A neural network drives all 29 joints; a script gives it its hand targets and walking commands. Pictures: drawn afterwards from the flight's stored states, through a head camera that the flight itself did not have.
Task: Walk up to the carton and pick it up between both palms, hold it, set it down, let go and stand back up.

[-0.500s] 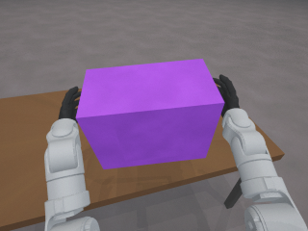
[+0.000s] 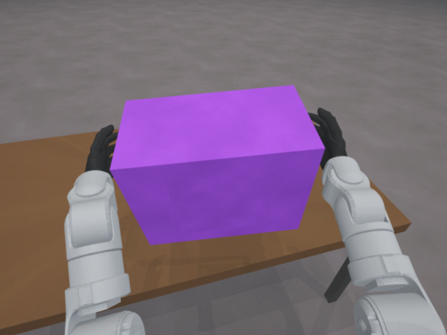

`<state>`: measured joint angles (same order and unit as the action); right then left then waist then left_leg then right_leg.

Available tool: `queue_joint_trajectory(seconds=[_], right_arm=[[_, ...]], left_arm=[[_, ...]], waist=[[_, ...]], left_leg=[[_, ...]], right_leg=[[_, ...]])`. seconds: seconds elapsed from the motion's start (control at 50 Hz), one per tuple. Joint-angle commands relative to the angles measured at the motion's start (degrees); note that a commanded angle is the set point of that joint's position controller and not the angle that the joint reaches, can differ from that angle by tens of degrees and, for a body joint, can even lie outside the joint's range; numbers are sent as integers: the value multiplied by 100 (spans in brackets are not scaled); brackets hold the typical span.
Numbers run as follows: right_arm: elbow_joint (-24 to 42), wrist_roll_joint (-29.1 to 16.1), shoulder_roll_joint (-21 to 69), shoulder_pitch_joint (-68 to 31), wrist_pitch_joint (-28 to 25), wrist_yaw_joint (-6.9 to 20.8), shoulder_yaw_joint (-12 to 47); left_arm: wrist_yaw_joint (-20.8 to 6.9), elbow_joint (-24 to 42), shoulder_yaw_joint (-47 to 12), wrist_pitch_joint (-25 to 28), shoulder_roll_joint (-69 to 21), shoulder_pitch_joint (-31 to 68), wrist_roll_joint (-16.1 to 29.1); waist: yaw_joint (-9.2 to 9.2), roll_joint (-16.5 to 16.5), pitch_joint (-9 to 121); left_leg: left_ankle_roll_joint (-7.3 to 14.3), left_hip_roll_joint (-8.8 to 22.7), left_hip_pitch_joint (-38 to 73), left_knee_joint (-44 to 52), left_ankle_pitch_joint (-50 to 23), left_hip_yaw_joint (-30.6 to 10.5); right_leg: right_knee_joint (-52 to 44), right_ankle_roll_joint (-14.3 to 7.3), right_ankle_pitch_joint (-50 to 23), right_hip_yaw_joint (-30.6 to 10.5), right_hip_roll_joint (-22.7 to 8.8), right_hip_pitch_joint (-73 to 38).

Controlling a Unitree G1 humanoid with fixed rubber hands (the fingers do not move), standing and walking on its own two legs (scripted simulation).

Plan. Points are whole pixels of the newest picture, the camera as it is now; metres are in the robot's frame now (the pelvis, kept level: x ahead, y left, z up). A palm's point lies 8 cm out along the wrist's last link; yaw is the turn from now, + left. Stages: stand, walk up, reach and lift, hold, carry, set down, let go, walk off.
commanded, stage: hold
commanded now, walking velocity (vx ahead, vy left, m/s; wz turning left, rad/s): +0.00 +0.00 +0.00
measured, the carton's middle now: (218, 169) +0.39 +0.01 +0.13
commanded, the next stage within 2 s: none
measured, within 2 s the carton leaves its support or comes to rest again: neither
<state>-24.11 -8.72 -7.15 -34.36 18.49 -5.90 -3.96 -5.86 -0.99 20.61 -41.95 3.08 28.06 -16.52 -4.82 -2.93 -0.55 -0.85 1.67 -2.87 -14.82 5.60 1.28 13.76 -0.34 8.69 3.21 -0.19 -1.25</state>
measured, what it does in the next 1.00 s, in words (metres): stands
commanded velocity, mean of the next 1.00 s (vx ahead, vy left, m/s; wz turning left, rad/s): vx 0.00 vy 0.00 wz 0.00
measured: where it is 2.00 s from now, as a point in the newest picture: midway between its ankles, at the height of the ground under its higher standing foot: outside the picture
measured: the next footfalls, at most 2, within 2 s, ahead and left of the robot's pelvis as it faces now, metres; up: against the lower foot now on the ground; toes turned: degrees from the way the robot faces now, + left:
none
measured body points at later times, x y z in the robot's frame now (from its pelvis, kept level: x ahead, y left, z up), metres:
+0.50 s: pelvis +0.00 +0.00 +0.00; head -0.04 +0.02 +0.45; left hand +0.36 +0.21 +0.17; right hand +0.37 -0.18 +0.19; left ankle +0.04 +0.13 -0.75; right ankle +0.00 -0.11 -0.75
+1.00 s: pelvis +0.00 +0.00 +0.00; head -0.04 +0.02 +0.45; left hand +0.36 +0.21 +0.17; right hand +0.37 -0.18 +0.19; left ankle +0.04 +0.13 -0.75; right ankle +0.00 -0.11 -0.75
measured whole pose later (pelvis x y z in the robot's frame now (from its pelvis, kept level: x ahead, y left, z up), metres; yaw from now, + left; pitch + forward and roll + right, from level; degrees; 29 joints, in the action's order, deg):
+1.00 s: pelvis +0.00 +0.00 +0.00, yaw +0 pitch -7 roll +0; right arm -23.5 -8.6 -6.9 -33.8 18.1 -6.0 -4.0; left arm -5.8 -0.1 20.5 -41.9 2.8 27.2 -16.4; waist -4.8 -2.7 -0.9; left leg -0.8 1.5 -2.6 -14.9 5.5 0.9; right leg 13.6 -0.3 8.6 3.5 -0.2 -1.6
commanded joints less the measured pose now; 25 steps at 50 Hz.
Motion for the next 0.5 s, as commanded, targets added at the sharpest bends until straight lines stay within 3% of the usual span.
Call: queue_joint_trajectory(seconds=[0.0,0.04,0.08,0.14,0.18,0.22,0.28,0.32,0.34,0.4,0.42,0.44,0.48], right_arm=[[1576,-529,2079,-3111,-282,894,1865],[1253,-392,2041,-3074,-220,891,1703],[1500,-493,2136,-2906,-272,901,1827],[1515,-478,2062,-3160,-270,893,1792],[1529,-412,2074,-3117,-299,918,1739],[1578,-498,2076,-2983,-313,933,1818],[1350,-365,1973,-3154,-286,962,1617],[1260,-336,2042,-3081,-277,997,1633],[1410,-344,2018,-3084,-303,987,1663],[1497,-409,2063,-3193,-345,1014,1727],[1487,-416,2035,-3237,-332,1009,1722],[1291,-382,2002,-3208,-313,1018,1632],[1177,-360,2073,-3113,-339,1035,1661]], left_arm=[[-857,808,-2297,443,-1844,2931,951],[-891,659,-2181,444,-1790,3025,899],[-875,1065,-2410,416,-1996,2878,934],[-908,834,-2353,426,-1897,3040,952],[-877,932,-2423,476,-1944,3152,1026],[-836,1079,-2580,465,-1993,2978,1060],[-855,755,-2374,413,-1942,3045,949],[-840,780,-2324,418,-1928,3082,939],[-838,796,-2384,409,-1976,2970,943],[-774,916,-2452,464,-2023,3080,987],[-763,838,-2408,446,-1976,3014,971],[-765,822,-2424,465,-1938,3203,987],[-777,843,-2425,487,-1986,3169,947]], waist=[[34,329,2028],[31,232,1688],[-37,419,1982],[-81,329,1905],[-18,387,1922],[-84,525,2074],[-27,471,1681],[2,406,1623],[-70,376,1842],[4,426,2061],[8,283,2013],[-76,383,1906],[-34,400,1886]], left_leg=[[-8,-395,1150,-158,-1265,237],[13,-384,934,9,-678,263],[-65,-353,1134,-67,-1118,236],[-20,-378,1090,-70,-962,214],[-57,-348,1090,-72,-885,204],[-97,-327,1243,-116,-1119,197],[-76,-322,998,-11,-726,230],[-29,-331,980,62,-611,238],[-31,-323,1058,14,-726,223],[-70,-333,1160,-73,-907,193],[-61,-324,1164,-67,-959,190],[-44,-329,1143,-27,-717,209],[-41,-333,1015,31,-718,211]], right_leg=[[-109,119,-1404,116,208,-29],[-184,123,-834,165,212,97],[-140,92,-1114,139,237,-4],[-183,93,-1031,161,222,20],[-176,75,-801,196,252,153],[-172,40,-911,181,263,108],[-187,25,-485,215,236,274],[-240,31,-498,185,226,224],[-182,30,-698,183,237,119],[-141,36,-746,199,284,111],[-157,43,-759,202,278,147],[-195,56,-615,171,237,249],[-188,35,-669,174,252,180]])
